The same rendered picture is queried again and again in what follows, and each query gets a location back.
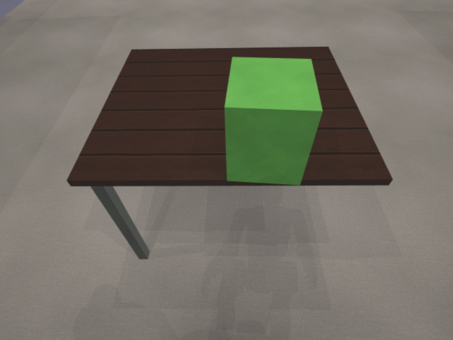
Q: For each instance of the table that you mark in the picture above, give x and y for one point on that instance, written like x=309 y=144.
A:
x=163 y=124

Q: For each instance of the carton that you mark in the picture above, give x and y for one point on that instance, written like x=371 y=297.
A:
x=272 y=112

